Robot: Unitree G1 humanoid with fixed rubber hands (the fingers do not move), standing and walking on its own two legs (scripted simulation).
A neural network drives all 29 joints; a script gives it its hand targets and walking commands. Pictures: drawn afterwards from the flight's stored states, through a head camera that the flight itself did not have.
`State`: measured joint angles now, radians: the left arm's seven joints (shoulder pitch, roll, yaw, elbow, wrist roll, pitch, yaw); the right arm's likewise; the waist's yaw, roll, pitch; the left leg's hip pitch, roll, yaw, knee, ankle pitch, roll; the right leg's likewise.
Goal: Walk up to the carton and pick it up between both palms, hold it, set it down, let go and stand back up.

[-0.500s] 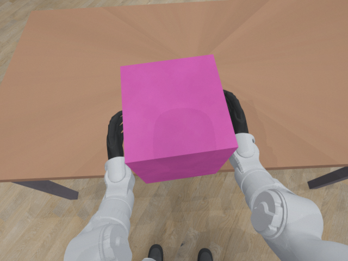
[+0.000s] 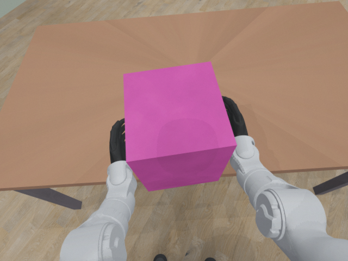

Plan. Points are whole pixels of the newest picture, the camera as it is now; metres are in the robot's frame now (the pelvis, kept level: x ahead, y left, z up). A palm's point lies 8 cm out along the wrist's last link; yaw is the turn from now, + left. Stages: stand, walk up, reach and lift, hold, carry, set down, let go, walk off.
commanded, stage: reach and lift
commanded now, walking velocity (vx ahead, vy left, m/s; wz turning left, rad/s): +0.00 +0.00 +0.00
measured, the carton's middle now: (176, 133) +0.43 +0.04 -0.02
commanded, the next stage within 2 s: none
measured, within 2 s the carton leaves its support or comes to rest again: leaves its support in 0.22 s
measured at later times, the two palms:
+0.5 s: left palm (110, 154) +0.34 +0.17 +0.05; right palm (248, 127) +0.39 -0.11 +0.07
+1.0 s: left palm (94, 141) +0.33 +0.17 +0.13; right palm (267, 124) +0.36 -0.12 +0.15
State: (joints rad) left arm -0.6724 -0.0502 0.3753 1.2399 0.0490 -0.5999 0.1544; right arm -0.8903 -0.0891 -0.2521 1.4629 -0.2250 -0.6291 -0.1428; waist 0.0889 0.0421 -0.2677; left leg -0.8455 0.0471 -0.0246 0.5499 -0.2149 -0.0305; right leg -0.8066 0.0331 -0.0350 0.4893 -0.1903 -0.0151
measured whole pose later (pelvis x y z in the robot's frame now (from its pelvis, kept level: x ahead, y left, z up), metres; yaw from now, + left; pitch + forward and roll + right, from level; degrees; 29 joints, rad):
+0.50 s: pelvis -0.01 +0.00 +0.01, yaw +3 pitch +17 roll -2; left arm -0.48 0.00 0.08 0.84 -0.11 -0.14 0.24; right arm -0.66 -0.09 0.03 0.93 0.11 -0.09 -0.15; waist 0.03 0.09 -0.26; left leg -0.63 0.03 -0.07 0.55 -0.22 -0.04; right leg -0.56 0.02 -0.08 0.47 -0.20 -0.02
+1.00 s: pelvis -0.03 +0.00 +0.03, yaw +2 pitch -3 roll +0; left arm -0.59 -0.06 0.36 0.70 0.22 0.22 0.07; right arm -0.73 0.02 -0.24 0.98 -0.05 0.04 -0.15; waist 0.00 -0.03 -0.07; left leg -0.13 0.02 -0.02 0.30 -0.13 -0.03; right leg -0.12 0.01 -0.03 0.32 -0.15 -0.01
